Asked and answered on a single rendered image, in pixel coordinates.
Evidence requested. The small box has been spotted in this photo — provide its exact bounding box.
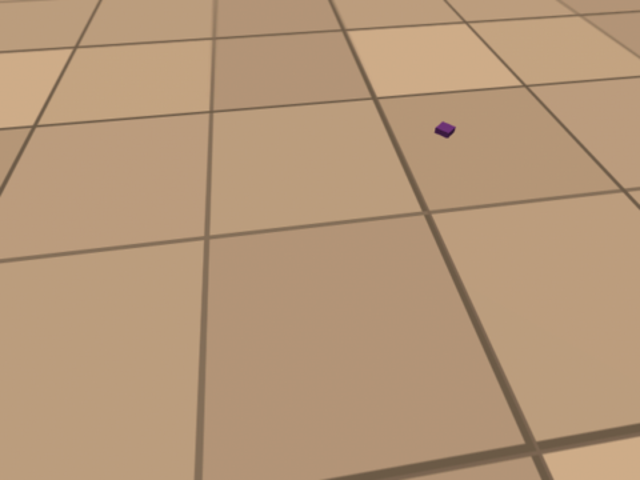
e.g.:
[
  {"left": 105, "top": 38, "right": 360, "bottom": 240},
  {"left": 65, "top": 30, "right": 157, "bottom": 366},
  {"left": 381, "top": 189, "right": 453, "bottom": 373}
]
[{"left": 434, "top": 122, "right": 456, "bottom": 138}]

